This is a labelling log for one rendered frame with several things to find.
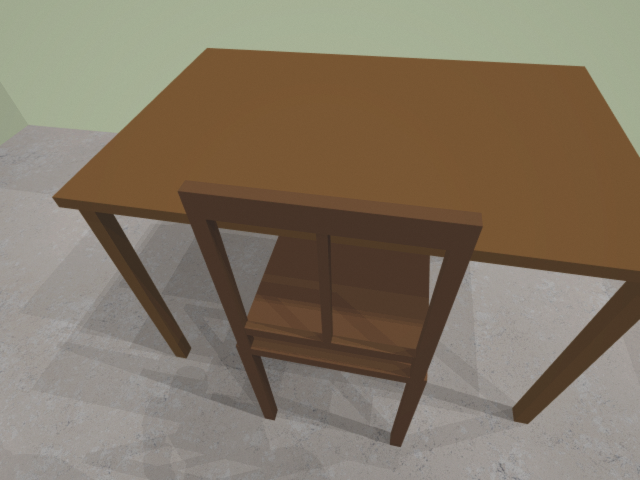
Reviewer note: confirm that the table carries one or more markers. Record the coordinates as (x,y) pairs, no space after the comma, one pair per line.
(535,148)

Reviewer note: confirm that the chair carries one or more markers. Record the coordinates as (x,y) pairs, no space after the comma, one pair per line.
(348,308)

